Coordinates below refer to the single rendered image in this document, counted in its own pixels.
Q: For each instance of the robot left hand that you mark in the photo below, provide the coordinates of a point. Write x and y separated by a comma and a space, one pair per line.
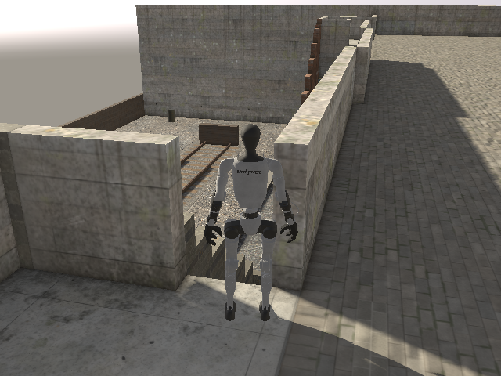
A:
208, 233

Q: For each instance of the robot right hand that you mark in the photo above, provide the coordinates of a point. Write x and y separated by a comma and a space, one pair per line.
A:
292, 230

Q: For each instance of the humanoid robot torso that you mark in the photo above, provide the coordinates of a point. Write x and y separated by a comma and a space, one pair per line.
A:
250, 188

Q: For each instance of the robot right forearm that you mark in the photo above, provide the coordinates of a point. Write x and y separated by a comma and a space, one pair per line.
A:
287, 210

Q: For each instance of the left robot thigh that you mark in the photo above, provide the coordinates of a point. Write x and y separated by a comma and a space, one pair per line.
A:
232, 234

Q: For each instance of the right robot upper arm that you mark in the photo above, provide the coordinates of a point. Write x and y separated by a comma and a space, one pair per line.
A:
278, 179

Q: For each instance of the left robot upper arm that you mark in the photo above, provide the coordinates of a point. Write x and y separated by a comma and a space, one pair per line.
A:
222, 179

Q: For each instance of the robot left forearm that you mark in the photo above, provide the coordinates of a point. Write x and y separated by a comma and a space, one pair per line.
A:
214, 211

